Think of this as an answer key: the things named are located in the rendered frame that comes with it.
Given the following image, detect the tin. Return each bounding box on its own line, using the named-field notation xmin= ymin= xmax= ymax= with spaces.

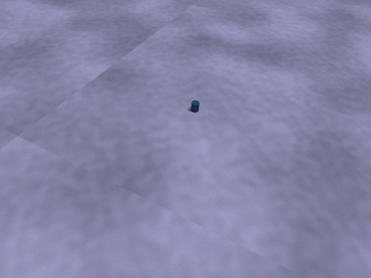
xmin=191 ymin=100 xmax=199 ymax=113

